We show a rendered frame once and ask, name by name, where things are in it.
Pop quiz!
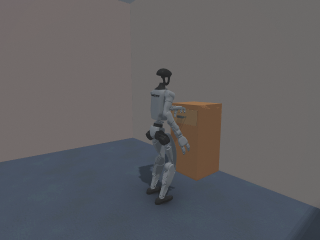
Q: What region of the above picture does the handle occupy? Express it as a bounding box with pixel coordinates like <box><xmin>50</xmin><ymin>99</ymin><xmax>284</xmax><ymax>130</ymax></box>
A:
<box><xmin>176</xmin><ymin>115</ymin><xmax>186</xmax><ymax>119</ymax></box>

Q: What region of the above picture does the robot right hand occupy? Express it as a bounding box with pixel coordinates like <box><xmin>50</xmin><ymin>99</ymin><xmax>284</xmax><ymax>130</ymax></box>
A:
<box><xmin>177</xmin><ymin>135</ymin><xmax>190</xmax><ymax>155</ymax></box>

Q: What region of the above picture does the right robot forearm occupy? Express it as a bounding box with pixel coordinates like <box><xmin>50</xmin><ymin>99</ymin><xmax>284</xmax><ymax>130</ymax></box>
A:
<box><xmin>166</xmin><ymin>111</ymin><xmax>183</xmax><ymax>138</ymax></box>

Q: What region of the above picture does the drawer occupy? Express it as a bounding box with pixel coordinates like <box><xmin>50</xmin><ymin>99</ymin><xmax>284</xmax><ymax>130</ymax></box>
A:
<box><xmin>172</xmin><ymin>109</ymin><xmax>198</xmax><ymax>126</ymax></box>

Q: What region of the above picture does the cabinet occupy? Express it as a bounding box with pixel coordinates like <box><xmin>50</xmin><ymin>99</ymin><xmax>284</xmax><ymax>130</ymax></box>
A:
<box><xmin>170</xmin><ymin>101</ymin><xmax>222</xmax><ymax>181</ymax></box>

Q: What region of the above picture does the humanoid robot head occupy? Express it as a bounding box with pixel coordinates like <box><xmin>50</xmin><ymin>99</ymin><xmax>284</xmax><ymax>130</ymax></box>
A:
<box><xmin>155</xmin><ymin>68</ymin><xmax>172</xmax><ymax>90</ymax></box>

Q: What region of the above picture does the right robot upper arm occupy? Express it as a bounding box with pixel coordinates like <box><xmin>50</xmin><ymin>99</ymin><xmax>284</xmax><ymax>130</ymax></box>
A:
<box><xmin>162</xmin><ymin>90</ymin><xmax>175</xmax><ymax>119</ymax></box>

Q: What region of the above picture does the left robot forearm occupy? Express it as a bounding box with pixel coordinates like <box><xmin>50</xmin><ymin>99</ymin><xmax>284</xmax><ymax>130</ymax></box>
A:
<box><xmin>170</xmin><ymin>105</ymin><xmax>177</xmax><ymax>111</ymax></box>

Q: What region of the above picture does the robot left hand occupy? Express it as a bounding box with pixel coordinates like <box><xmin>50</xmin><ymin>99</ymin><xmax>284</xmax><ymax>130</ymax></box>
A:
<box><xmin>174</xmin><ymin>106</ymin><xmax>186</xmax><ymax>117</ymax></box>

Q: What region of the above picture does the left robot foot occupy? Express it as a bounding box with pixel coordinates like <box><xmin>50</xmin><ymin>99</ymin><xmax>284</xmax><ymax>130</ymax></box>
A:
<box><xmin>146</xmin><ymin>186</ymin><xmax>162</xmax><ymax>195</ymax></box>

